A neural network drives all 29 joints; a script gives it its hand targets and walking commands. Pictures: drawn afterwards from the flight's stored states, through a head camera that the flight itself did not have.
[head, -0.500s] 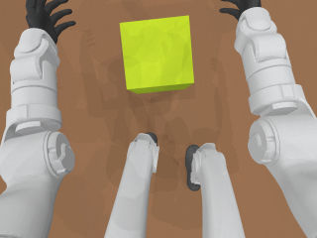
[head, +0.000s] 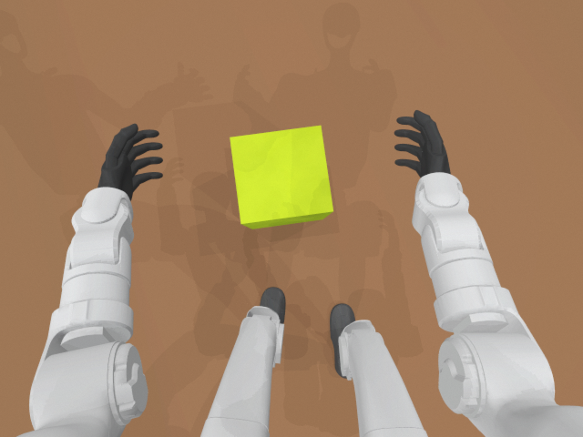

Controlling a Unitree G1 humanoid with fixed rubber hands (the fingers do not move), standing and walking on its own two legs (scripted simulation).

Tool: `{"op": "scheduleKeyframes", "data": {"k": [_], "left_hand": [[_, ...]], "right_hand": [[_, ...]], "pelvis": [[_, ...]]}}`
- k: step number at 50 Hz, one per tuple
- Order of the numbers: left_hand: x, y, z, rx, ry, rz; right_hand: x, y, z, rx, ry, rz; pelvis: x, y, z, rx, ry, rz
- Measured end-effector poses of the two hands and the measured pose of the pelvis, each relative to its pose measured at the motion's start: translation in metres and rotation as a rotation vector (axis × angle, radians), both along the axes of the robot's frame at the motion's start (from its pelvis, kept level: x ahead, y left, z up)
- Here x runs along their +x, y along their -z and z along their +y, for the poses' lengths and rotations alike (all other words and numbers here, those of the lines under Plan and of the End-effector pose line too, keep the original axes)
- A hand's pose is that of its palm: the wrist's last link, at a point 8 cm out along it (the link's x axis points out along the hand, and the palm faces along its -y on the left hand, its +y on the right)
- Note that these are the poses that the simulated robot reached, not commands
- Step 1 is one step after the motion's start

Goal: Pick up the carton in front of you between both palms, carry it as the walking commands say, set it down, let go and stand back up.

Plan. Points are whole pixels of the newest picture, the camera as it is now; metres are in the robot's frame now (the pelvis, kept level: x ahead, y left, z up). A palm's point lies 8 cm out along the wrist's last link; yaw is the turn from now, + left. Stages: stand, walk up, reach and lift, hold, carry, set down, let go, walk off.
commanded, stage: let go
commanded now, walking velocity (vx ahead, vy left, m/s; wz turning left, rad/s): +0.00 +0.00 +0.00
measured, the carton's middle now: (282, 183) +0.49 +0.08 -0.57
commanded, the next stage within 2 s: stand in 1.10 s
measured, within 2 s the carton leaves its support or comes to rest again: neither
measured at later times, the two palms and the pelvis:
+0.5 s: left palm (93, 336) +0.23 +0.23 +0.00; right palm (549, 303) +0.29 -0.21 -0.01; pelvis +0.05 -0.01 +0.07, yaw +3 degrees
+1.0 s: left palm (117, 357) +0.22 +0.20 +0.02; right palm out of the picture +0.24 -0.26 +0.02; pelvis +0.07 -0.04 +0.08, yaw +3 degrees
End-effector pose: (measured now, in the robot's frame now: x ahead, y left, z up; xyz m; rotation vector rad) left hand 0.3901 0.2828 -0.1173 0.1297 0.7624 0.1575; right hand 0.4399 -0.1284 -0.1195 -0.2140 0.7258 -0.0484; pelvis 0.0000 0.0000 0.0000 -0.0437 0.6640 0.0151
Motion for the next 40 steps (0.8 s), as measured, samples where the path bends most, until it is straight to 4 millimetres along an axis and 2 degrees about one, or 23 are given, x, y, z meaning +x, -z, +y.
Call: {"op": "scheduleKeyframes", "data": {"k": [7,12,22,27,32,40], "left_hand": [[-0.041,-0.038,0.002,0.005,0.021,0.013],[-0.073,-0.061,-0.004,0.001,0.015,0.015],[-0.144,-0.104,-0.038,-0.008,0.011,0.029],[-0.173,-0.121,-0.056,-0.006,0.015,0.038],[-0.184,-0.129,-0.070,-0.007,0.025,0.038],[-0.177,-0.132,-0.085,-0.005,0.049,0.032]], "right_hand": [[-0.038,-0.033,-0.013,0.006,-0.009,0.008],[-0.064,-0.054,-0.025,0.009,-0.025,0.014],[-0.132,-0.094,-0.068,0.020,-0.028,0.034],[-0.162,-0.112,-0.093,0.021,-0.024,0.038],[-0.185,-0.126,-0.116,0.019,-0.019,0.044],[-0.206,-0.136,-0.139,0.016,-0.003,0.061]], "pelvis": [[0.018,-0.025,0.007,0.007,-0.009,-0.102],[0.029,-0.040,0.007,0.016,-0.018,-0.176],[0.047,-0.067,-0.005,0.041,-0.025,-0.381],[0.055,-0.077,-0.016,0.056,-0.027,-0.501],[0.060,-0.082,-0.028,0.069,-0.031,-0.600],[0.064,-0.082,-0.042,0.079,-0.031,-0.706]]}}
